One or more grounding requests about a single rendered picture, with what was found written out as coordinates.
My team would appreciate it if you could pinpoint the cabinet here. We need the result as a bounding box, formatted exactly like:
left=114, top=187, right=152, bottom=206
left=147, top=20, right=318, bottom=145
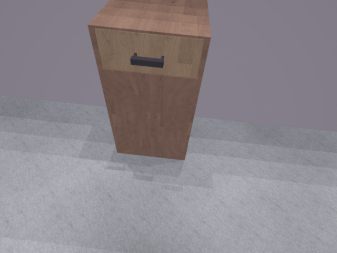
left=88, top=0, right=211, bottom=160

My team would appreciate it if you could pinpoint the drawer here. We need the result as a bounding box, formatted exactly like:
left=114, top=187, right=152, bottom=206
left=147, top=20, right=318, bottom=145
left=95, top=28, right=204, bottom=79

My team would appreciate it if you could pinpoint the handle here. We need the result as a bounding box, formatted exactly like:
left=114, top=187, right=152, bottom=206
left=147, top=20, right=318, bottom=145
left=130, top=53, right=164, bottom=68

